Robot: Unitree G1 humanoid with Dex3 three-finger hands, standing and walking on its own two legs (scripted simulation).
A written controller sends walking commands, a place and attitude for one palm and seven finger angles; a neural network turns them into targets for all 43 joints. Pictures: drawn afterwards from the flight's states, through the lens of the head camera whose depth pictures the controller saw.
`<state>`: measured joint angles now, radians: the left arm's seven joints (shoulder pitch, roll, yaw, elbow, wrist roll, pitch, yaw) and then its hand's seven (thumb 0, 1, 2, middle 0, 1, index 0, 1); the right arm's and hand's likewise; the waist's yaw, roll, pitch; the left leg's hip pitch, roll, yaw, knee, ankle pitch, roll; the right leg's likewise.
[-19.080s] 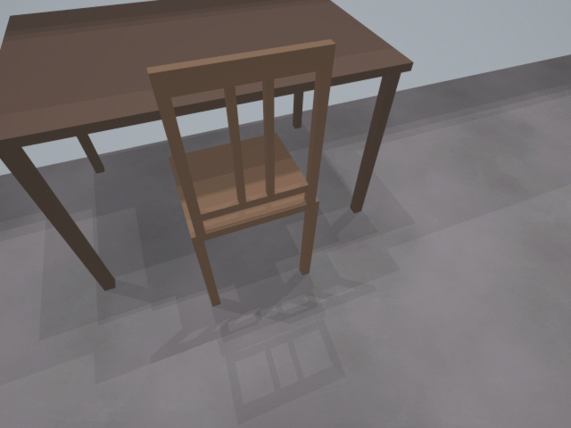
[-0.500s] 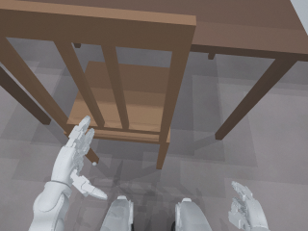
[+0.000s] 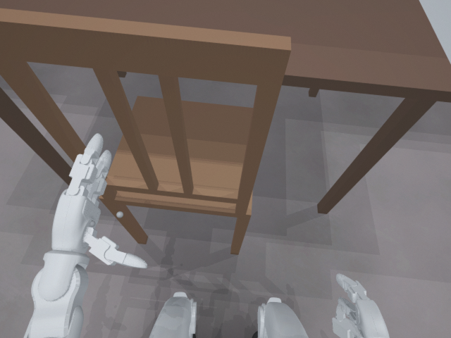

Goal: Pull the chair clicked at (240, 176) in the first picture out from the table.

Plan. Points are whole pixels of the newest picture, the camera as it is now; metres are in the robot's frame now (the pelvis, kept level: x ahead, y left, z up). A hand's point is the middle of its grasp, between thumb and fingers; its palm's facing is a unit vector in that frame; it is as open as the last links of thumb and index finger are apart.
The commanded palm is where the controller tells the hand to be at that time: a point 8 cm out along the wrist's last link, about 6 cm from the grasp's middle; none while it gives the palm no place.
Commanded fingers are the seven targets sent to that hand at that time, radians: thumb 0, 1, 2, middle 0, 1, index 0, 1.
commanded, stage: push the fingers through the gap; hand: left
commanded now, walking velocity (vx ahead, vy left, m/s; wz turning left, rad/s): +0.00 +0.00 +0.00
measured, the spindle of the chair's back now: (135, 143) +0.45 +0.18 +0.04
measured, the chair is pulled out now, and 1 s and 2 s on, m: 0.00 0.00 0.00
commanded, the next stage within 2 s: hook a spindle and tug to test in 1.70 s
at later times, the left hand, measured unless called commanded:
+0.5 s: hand (141, 212) +0.33 +0.16 -0.01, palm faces -0.13 -0.99 -0.01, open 17.1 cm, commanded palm +0.32 +0.22 +0.02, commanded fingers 0.00 -0.50 0.30 -0.06 -0.08 -0.06 -0.08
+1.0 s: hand (137, 180) +0.38 +0.17 +0.03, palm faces -0.06 -1.00 -0.06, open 17.0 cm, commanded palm +0.36 +0.21 +0.02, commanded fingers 0.00 -0.50 0.30 -0.06 -0.08 -0.06 -0.08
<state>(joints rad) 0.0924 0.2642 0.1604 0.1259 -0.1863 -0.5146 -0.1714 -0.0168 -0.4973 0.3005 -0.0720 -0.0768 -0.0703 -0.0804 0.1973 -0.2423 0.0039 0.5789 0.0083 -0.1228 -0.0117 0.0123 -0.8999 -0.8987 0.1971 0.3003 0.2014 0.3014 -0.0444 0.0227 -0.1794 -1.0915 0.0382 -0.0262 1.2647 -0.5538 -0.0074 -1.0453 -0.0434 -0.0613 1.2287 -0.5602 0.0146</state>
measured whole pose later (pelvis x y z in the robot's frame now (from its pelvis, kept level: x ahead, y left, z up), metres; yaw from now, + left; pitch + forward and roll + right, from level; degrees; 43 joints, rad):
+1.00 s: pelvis +0.00 +0.00 +0.00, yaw -1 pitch +23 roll -2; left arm -0.29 0.28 0.21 0.54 -0.17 -0.46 -0.22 -0.02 -0.50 0.30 -0.06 -0.07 -0.06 -0.08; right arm 0.22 -0.26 0.01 0.62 0.01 -0.07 -0.01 0.01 -0.90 -0.90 0.20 0.30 0.20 0.30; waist -0.07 0.03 -0.17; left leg -1.14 0.04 -0.02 1.28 -0.55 0.00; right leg -1.10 -0.04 -0.05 1.24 -0.55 0.02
